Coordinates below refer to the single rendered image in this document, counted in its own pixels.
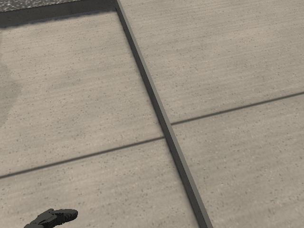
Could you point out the robot left hand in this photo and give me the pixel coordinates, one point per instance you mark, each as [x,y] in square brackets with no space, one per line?
[51,218]

